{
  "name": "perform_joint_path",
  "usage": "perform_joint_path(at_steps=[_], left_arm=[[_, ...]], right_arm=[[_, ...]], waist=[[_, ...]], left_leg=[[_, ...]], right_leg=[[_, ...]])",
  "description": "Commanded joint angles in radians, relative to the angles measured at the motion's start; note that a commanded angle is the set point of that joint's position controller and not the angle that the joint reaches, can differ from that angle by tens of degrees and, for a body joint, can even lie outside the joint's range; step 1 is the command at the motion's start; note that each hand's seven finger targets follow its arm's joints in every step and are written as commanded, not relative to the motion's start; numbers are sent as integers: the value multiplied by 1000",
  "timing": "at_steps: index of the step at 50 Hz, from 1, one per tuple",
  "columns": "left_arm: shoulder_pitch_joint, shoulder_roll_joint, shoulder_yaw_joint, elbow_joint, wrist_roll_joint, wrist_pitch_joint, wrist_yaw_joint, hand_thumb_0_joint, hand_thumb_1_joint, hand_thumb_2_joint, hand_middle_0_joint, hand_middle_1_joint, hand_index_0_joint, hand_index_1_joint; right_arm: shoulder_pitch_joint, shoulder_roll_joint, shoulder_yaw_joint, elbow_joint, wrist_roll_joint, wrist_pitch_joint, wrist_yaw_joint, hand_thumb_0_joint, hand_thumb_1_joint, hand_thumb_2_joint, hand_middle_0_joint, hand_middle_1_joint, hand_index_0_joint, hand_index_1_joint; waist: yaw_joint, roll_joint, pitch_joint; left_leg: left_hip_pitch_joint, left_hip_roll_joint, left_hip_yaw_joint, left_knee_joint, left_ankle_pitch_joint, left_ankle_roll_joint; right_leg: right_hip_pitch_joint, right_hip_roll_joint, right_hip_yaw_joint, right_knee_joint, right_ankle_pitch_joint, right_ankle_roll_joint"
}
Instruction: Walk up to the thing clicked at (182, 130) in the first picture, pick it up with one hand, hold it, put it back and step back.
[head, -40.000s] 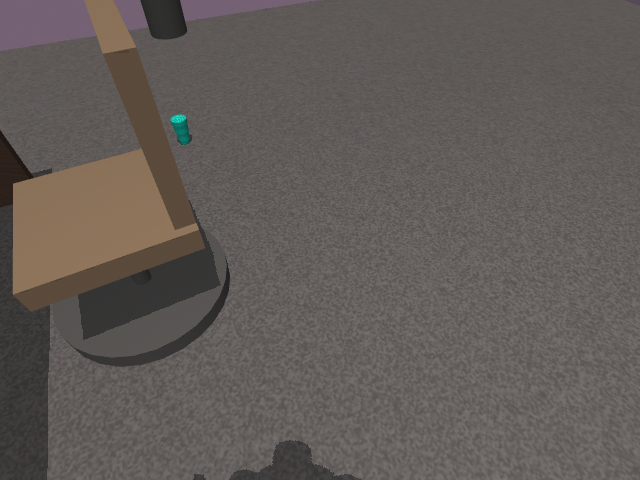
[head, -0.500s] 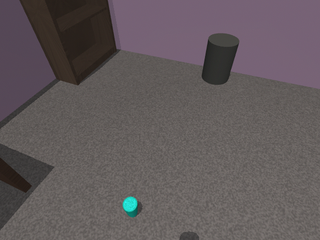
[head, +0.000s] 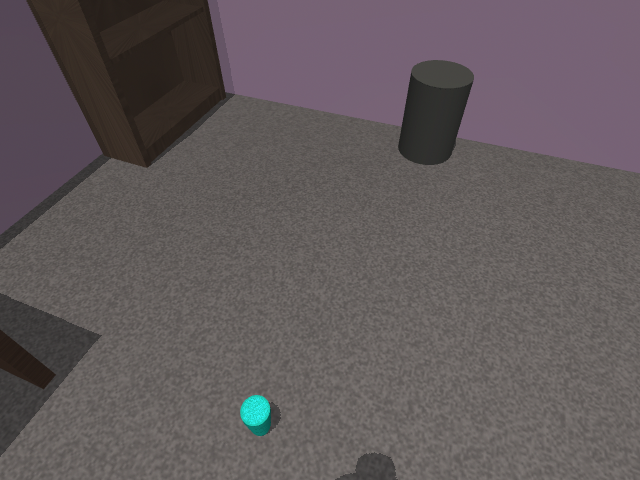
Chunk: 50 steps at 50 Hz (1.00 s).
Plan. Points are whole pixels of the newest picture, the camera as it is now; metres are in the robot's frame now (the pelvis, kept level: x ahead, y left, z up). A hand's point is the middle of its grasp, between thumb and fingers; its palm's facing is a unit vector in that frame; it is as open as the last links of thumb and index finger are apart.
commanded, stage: stand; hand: left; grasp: from the side
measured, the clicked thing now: (258, 418) +0.41 +0.21 -0.71
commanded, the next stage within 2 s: step back in 0.58 s
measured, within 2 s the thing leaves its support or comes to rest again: neither
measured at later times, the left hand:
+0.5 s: hand out of the picture +0.08 +0.25 -0.16, palm faces -0.01 -0.94 -0.34, open 7.4 cm
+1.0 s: hand out of the picture +0.01 +0.25 -0.16, palm faces -0.01 -0.90 -0.43, open 7.4 cm
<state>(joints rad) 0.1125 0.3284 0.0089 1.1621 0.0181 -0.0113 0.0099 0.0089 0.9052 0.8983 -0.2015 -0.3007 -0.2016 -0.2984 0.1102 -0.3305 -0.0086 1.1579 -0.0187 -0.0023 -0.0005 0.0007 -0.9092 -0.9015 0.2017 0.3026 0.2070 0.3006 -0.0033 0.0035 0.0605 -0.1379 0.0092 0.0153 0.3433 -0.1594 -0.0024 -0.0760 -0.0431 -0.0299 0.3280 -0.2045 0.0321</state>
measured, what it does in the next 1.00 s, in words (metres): lifts its left foot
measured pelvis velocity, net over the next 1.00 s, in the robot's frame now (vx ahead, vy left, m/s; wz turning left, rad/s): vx -0.07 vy -0.02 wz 0.03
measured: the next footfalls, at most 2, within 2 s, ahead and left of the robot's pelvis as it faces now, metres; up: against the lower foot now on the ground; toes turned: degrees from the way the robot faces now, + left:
left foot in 1.14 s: -0.11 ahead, +0.11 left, +0.00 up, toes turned +2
right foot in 1.52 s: -0.16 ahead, -0.11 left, +0.00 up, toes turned +2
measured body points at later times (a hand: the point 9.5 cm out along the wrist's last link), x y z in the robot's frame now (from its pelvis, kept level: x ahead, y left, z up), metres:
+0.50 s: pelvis +0.01 +0.00 +0.00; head +0.01 +0.00 +0.45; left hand +0.08 +0.30 -0.13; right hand +0.09 -0.30 -0.13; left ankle +0.02 +0.12 -0.75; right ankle -0.02 -0.14 -0.75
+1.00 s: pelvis -0.07 -0.02 -0.02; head -0.01 -0.04 +0.42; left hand +0.01 +0.30 -0.13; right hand +0.04 -0.34 -0.16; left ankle -0.10 +0.11 -0.67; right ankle -0.02 -0.14 -0.75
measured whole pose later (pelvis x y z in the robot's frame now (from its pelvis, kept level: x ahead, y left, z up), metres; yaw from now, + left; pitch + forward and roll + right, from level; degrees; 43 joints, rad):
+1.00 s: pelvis -0.07 -0.02 -0.02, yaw +2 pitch -2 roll +1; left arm 0.10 0.36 0.06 0.93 0.04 0.04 0.01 0.01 0.90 0.90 -0.20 -0.30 -0.20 -0.30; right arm 0.08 -0.42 -0.07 0.92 0.01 0.08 0.01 0.00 -0.91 -0.90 0.20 0.30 0.21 0.30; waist 0.00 0.03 0.18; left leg -0.47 -0.10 -0.11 1.16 -0.47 0.01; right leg -0.36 -0.05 -0.03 0.63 -0.25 -0.02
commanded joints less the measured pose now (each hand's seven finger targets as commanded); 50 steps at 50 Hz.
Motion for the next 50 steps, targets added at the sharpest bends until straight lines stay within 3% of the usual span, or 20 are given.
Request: perform_joint_path(at_steps=[1,8,18,21,28,29,31,34,36,38,39,40,41,42,43,44,45,46,47,50], left_arm=[[-28,203,37,-46,0,-13,8,0,900,900,-200,-300,-200,-301],[-33,209,41,-52,-2,-16,10,0,900,900,-200,-300,-200,-300],[-34,203,38,-60,-2,-15,8,0,900,900,-200,-300,-200,-300],[-37,209,40,-62,-3,-15,8,0,900,900,-200,-300,-200,-300],[-38,215,41,-69,-1,-17,6,0,900,900,-200,-300,-200,-300],[-45,290,82,-94,-29,-6,8,0,900,900,-200,-300,-200,-300],[-22,270,85,-129,-30,-1,12,0,900,900,-200,-300,-200,-300],[-16,231,81,-173,-25,14,8,0,900,900,-200,-300,-200,-300],[21,222,81,-189,-18,23,7,0,900,900,-200,-300,-200,-300],[66,226,88,-196,-13,28,4,0,900,900,-200,-300,-200,-300],[94,229,95,-195,-10,30,3,0,900,900,-200,-300,-200,-300],[117,245,99,-196,-6,31,3,0,900,900,-200,-300,-200,-300],[109,288,111,-213,1,27,3,0,900,900,-200,-300,-200,-300],[52,381,132,-242,9,20,5,0,900,900,-200,-300,-200,-300],[8,417,138,-290,29,10,11,0,900,900,-200,-300,-200,-300],[-51,377,133,-311,21,11,18,0,900,900,-200,-300,-200,-300],[-114,343,126,-325,21,11,20,0,900,900,-200,-300,-200,-300],[-162,322,125,-343,26,12,22,0,900,900,-200,-300,-200,-300],[-177,313,127,-363,30,11,24,0,900,900,-200,-300,-200,-300],[-52,282,122,-349,32,16,32,0,900,900,-200,-300,-200,-300]], right_arm=[[-36,-207,-34,-53,3,-23,-17,0,-900,-900,200,300,200,300],[-39,-206,-33,-59,4,-31,-17,0,-900,-900,200,300,200,300],[-49,-218,-34,-63,5,-28,-19,0,-900,-900,200,300,200,300],[-40,-214,-30,-60,5,-27,-17,0,-900,-900,200,300,200,300],[-49,-210,-32,-64,5,-27,-14,0,-900,-900,200,300,200,300],[-88,-276,-58,-95,18,-7,-5,0,-900,-900,200,300,200,300],[-60,-262,-63,-122,29,3,-1,0,-900,-900,200,300,200,300],[-59,-291,-86,-170,24,16,4,0,-900,-900,200,300,200,300],[-81,-303,-97,-209,20,25,2,0,-900,-900,200,300,200,300],[-105,-293,-101,-249,17,35,0,0,-900,-900,200,300,200,300],[-123,-290,-104,-269,17,41,1,0,-900,-900,200,300,200,300],[-147,-282,-106,-285,17,48,1,0,-900,-900,200,300,200,300],[-147,-251,-99,-299,23,54,2,0,-900,-900,200,300,200,300],[-122,-201,-88,-308,21,62,-2,0,-900,-900,200,300,200,300],[-81,-216,-93,-312,3,72,-7,0,-900,-900,200,300,200,300],[-38,-247,-104,-290,19,74,-3,0,-900,-900,200,300,200,300],[27,-250,-111,-273,31,73,-1,0,-900,-900,200,300,200,300],[80,-257,-114,-261,37,71,-2,0,-900,-900,200,300,200,300],[104,-265,-111,-261,38,69,-2,0,-900,-900,200,300,200,300],[49,-243,-92,-281,18,64,-1,0,-900,-900,200,300,200,300]], waist=[[3,7,-56],[6,-3,-93],[4,-1,-101],[0,3,-79],[3,-6,-67],[-3,-12,46],[-9,18,-37],[-16,101,-129],[-4,136,-159],[12,156,-161],[26,163,-157],[43,114,-145],[56,-40,-105],[55,-260,-54],[43,-238,-33],[4,-146,-39],[-36,-103,-50],[-60,-130,-63],[-57,-151,-83],[32,-147,-111]], left_leg=[[11,111,-104,-73,71,14],[53,122,-100,-49,215,18],[63,125,-91,-35,241,19],[40,119,-91,-53,174,16],[45,121,-96,-60,162,16],[-36,102,-112,35,297,45],[-32,121,-110,70,362,72],[-60,180,-177,49,342,142],[-82,210,-192,77,329,188],[-164,210,-196,117,269,204],[-212,202,-200,148,199,196],[-252,154,-171,232,107,178],[-292,21,-113,402,-48,110],[-325,-148,-64,688,-364,46],[-334,-119,-175,848,-437,37],[-308,-109,-217,929,-394,32],[-312,-118,-211,960,-335,24],[-303,-110,-183,965,-297,14],[-275,-91,-166,928,-295,5],[-334,-65,-117,668,-353,-10]], right_leg=[[-24,-94,73,-62,86,-36],[-1,-100,69,-45,180,-35],[8,-103,68,-54,218,-32],[6,-103,72,-63,175,-33],[-15,-100,69,-70,141,-38],[-108,-80,78,21,282,-48],[-79,-69,56,94,281,-65],[-83,-7,20,254,129,-69],[-98,17,15,345,21,-72],[-81,20,25,404,-23,-84],[-66,11,33,397,-35,-97],[-84,-25,78,353,-29,-123],[-147,-143,227,152,54,-181],[-247,-340,471,-61,102,-277],[-321,-414,572,-67,116,-355],[-341,-368,456,-34,137,-332],[-307,-295,337,4,137,-294],[-291,-254,266,22,124,-266],[-271,-239,231,48,133,-245],[-60,-233,203,120,205,-242]])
